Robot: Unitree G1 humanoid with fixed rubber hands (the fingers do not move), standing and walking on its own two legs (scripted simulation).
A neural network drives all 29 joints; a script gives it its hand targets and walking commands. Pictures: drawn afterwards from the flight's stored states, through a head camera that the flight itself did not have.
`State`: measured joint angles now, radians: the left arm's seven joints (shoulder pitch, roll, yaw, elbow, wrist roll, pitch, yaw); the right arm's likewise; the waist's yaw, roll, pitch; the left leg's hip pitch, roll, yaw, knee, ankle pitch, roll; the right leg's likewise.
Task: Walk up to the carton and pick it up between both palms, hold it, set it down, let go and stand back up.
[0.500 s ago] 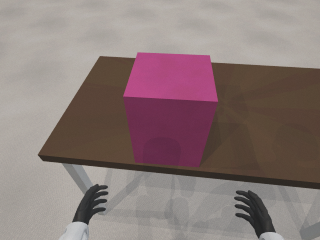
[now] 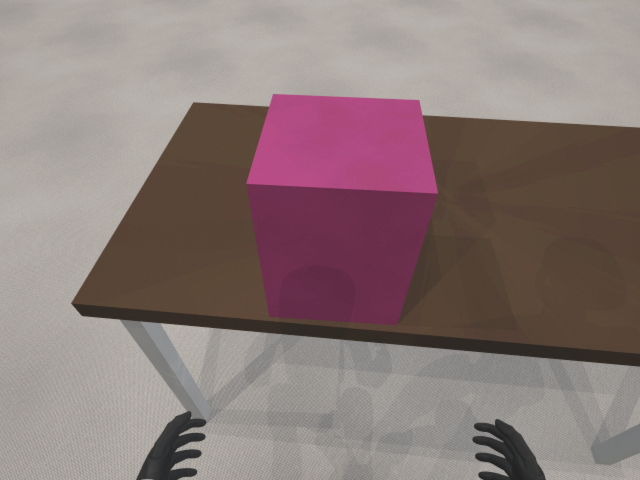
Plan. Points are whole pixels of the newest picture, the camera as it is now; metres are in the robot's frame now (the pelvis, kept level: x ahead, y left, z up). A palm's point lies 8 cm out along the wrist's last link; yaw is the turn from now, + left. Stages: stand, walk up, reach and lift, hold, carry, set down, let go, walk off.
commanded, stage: set down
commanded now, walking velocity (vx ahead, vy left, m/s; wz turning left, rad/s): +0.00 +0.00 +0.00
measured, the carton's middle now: (338, 216) +0.47 +0.02 +0.06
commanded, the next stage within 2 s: let go in 0.18 s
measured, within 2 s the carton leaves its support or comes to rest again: neither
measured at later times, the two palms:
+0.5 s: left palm (163, 469) +0.16 +0.23 -0.09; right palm out of the picture +0.14 -0.22 -0.09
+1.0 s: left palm out of the picture +0.07 +0.26 -0.12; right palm out of the picture +0.07 -0.23 -0.13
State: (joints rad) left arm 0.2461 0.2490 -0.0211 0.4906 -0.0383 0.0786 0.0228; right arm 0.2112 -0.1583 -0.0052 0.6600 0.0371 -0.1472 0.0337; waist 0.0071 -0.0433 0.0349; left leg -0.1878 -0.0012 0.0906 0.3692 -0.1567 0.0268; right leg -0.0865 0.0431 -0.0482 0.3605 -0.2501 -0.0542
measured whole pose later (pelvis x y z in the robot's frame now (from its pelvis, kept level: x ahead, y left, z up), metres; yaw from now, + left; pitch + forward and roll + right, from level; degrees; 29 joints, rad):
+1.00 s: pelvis +0.01 +0.01 -0.01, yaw +0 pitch +0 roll -1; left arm 0.34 0.22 0.01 0.76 0.05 -0.02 0.00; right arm 0.30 -0.19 -0.04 0.87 -0.05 0.00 0.02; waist 0.02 0.02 -0.04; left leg -0.27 0.01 0.09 0.52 -0.24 0.04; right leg -0.15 0.05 -0.05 0.47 -0.31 -0.05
